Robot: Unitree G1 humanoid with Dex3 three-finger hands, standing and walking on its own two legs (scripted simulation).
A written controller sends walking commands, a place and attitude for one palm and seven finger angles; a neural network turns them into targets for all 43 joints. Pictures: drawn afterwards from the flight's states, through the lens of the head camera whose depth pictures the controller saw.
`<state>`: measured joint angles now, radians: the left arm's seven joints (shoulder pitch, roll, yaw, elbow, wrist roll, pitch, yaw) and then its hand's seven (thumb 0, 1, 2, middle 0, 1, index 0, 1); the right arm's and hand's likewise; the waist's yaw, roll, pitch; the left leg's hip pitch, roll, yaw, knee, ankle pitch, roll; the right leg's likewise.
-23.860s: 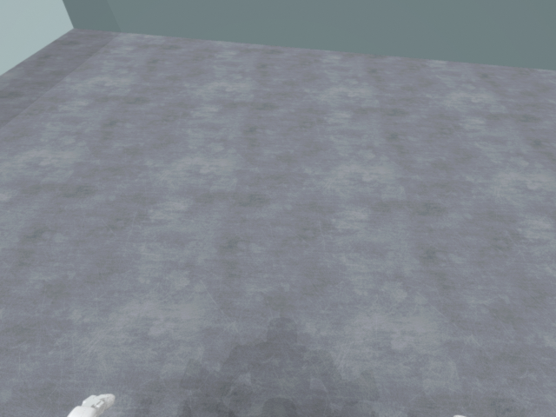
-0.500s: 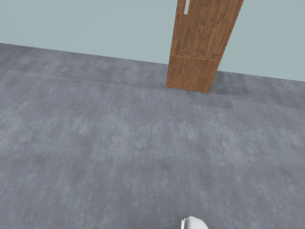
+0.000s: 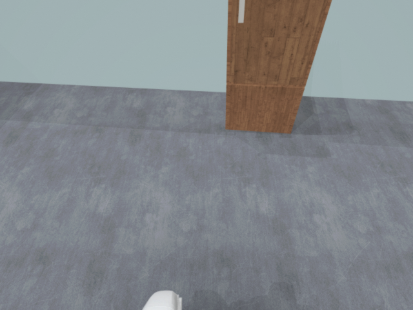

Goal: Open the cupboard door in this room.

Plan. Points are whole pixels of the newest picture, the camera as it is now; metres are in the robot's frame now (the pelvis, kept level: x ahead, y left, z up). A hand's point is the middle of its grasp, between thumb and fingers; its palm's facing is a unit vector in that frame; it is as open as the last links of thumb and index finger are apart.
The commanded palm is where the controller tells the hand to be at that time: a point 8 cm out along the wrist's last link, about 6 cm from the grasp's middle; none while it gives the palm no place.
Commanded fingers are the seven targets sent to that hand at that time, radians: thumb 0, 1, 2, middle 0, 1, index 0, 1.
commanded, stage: turn or walk to find it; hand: left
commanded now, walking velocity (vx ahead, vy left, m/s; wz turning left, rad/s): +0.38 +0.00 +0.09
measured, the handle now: (242, 2) +1.28 -0.10 +0.06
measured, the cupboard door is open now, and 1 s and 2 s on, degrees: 0 0 0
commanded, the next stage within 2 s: stand and wait in 0.06 s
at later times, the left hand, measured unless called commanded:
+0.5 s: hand out of the picture +0.10 +0.20 -0.18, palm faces +0.10 -0.99 -0.13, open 7.4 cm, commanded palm none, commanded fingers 0.00 0.90 0.90 -0.20 -0.30 -0.20 -0.30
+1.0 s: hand (135, 298) +0.17 +0.19 -0.17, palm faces +0.04 -0.98 -0.18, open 7.3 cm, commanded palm none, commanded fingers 0.00 0.90 0.90 -0.20 -0.30 -0.20 -0.30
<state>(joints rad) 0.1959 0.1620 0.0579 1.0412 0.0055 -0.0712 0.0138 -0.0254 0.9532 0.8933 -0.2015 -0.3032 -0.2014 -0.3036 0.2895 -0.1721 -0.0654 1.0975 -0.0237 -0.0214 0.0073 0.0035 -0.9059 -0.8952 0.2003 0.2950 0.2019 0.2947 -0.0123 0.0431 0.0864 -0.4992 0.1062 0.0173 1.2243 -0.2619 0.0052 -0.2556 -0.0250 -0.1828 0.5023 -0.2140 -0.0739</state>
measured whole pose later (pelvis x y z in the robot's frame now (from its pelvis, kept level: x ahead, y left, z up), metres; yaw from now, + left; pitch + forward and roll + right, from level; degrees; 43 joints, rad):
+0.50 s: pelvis +0.14 +0.05 +0.00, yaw +0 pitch -3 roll +0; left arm 0.30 0.11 0.01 1.17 0.00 -0.01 0.03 0.00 0.91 0.89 -0.20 -0.30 -0.20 -0.30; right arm 0.07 -0.11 -0.02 1.05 0.00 -0.05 -0.02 -0.03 -0.92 -0.89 0.20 0.30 0.21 0.30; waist 0.05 -0.02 0.09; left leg -0.26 0.04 0.16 0.50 -0.19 0.05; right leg -0.28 -0.09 -0.08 0.82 -0.52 0.03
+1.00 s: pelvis +0.18 +0.02 +0.01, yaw +1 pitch -1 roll +0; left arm 0.28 0.14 -0.01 1.14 0.00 -0.01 0.04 0.00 0.92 0.89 -0.20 -0.30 -0.20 -0.30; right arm 0.33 -0.14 -0.01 1.19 -0.01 -0.01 -0.02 0.00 -0.91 -0.90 0.20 0.29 0.20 0.29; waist -0.01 0.00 0.04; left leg -0.18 0.06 0.13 0.39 -0.19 -0.01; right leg -0.13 -0.04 -0.11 0.41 -0.25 0.00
